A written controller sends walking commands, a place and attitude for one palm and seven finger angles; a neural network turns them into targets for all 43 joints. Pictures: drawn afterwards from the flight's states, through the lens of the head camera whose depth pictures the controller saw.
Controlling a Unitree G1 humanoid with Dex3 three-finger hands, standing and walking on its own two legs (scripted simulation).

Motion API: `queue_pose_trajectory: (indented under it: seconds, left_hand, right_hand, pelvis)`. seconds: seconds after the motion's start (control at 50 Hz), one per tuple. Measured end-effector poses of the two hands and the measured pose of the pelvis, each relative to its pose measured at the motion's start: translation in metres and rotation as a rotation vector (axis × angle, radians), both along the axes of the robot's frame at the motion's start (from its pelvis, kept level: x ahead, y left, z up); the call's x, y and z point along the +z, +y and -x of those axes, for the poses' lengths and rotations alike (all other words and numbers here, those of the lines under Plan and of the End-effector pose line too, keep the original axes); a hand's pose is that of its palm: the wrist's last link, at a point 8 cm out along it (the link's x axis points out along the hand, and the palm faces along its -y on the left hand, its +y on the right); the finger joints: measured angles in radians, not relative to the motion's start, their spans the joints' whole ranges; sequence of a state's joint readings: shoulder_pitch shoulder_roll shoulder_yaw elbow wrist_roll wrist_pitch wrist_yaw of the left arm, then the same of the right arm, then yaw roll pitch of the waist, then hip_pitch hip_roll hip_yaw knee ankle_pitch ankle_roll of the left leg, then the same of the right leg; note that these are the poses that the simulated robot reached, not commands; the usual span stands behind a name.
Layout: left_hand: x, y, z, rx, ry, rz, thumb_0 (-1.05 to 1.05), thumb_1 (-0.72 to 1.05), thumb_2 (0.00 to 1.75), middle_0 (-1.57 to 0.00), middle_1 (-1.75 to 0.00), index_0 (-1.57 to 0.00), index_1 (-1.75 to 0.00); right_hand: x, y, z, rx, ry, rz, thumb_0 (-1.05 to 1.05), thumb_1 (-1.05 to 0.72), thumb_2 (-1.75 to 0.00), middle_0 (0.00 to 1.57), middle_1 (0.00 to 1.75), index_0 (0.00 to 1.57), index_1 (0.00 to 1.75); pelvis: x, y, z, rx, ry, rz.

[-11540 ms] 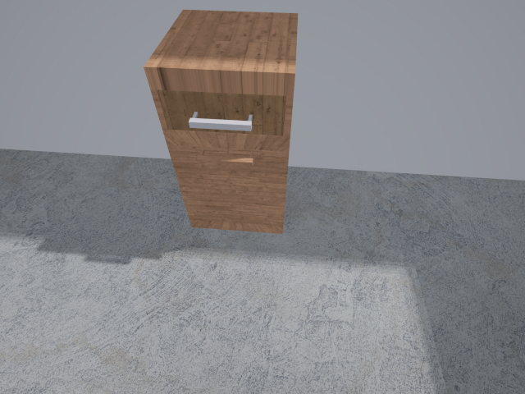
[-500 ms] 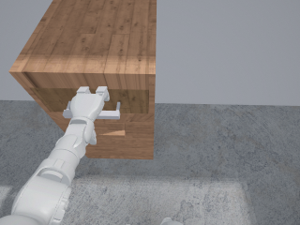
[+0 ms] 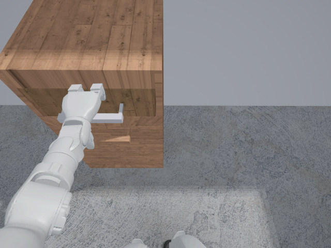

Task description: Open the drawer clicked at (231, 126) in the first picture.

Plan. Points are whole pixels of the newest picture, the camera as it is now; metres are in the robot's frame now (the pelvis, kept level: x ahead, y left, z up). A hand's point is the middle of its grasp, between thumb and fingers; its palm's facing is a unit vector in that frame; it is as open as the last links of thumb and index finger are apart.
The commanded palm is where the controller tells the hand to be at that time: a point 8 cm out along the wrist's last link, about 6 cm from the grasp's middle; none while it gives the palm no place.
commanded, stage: move the hooked fingers above the handle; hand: left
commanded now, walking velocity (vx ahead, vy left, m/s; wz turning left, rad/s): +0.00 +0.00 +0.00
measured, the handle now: (92, 112) +0.52 +0.19 -0.07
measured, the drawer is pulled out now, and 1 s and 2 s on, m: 0.00 0.00 0.00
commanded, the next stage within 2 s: lower the fingers behind the handle in 0.30 s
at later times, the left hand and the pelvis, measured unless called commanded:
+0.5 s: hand (87, 115) +0.48 +0.19 -0.02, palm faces -0.07 -0.05 -1.00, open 13.8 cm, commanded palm +0.46 +0.19 +0.04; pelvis +0.01 +0.03 +0.00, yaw -1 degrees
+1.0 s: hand (94, 120) +0.48 +0.18 -0.05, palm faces -0.01 -0.05 -1.00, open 13.8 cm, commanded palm +0.45 +0.18 +0.00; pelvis +0.01 +0.05 -0.02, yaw -1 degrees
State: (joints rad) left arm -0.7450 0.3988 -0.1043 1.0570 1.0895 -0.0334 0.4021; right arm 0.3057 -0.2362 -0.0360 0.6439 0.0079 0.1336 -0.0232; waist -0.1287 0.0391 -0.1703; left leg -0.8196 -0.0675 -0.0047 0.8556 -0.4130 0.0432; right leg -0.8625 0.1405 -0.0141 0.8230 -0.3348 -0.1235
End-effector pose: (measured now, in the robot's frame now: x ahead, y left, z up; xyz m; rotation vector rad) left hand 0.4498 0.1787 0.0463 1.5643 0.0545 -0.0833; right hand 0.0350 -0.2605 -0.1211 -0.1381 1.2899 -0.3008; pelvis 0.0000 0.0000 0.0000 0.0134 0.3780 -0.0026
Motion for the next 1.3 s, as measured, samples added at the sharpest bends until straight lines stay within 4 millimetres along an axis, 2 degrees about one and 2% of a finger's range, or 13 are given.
queue_pose_trajectory:
  seconds: [0.22,0.54,0.76,0.94,1.06,1.2,1.3]
  left_hand:
    - [-0.010,0.006,-0.008,-0.018,0.008,0.043,0.00,-0.49,0.30,-0.32,-1.20,-0.32,-1.20]
    - [-0.012,0.013,-0.009,-0.035,-0.014,0.051,0.00,-0.49,0.30,-0.32,-1.20,-0.33,-1.21]
    - [-0.034,0.006,-0.004,-0.093,-0.023,0.070,0.00,-0.49,0.30,-0.32,-1.20,-0.32,-1.20]
    - [-0.039,0.003,-0.006,-0.060,-0.083,0.057,0.00,-0.49,0.30,-0.32,-1.22,-0.32,-1.21]
    - [-0.041,0.001,-0.005,-0.030,-0.058,0.028,0.00,-0.49,0.30,-0.32,-1.21,-0.32,-1.23]
    - [-0.059,0.001,-0.002,-0.030,0.030,0.035,0.00,-0.49,0.30,-0.32,-1.21,-0.32,-1.22]
    - [-0.068,-0.002,0.000,-0.081,0.010,0.055,0.00,-0.49,0.30,-0.32,-1.20,-0.32,-1.21]
  right_hand:
    - [-0.002,0.007,0.001,0.011,0.020,0.020,0.00,-0.91,-0.90,0.20,0.30,0.20,0.30]
    - [-0.003,0.039,-0.002,0.005,0.058,-0.016,0.00,-0.91,-0.90,0.20,0.30,0.20,0.30]
    - [-0.009,0.048,-0.006,0.020,0.073,-0.004,0.00,-0.91,-0.90,0.20,0.30,0.20,0.30]
    - [-0.021,0.054,-0.001,0.025,0.110,-0.021,0.00,-0.91,-0.90,0.20,0.30,0.20,0.30]
    - [-0.022,0.056,0.001,0.019,0.105,-0.028,0.00,-0.91,-0.90,0.20,0.30,0.20,0.30]
    - [-0.021,0.048,0.008,0.011,0.083,-0.002,0.00,-0.91,-0.90,0.20,0.30,0.20,0.30]
    - [-0.027,0.039,0.016,0.017,0.101,0.020,0.00,-0.91,-0.90,0.20,0.30,0.20,0.30]
  pelvis:
    - [-0.006,0.011,-0.003,-0.001,0.026,0.010]
    - [-0.003,0.035,-0.014,-0.004,0.020,0.028]
    - [-0.013,0.048,-0.014,0.005,0.043,0.044]
    - [-0.022,0.051,-0.011,0.012,0.059,0.052]
    - [-0.022,0.048,-0.007,0.010,0.055,0.050]
    - [-0.025,0.043,-0.002,0.005,0.063,0.044]
    - [-0.033,0.040,-0.001,0.003,0.085,0.040]
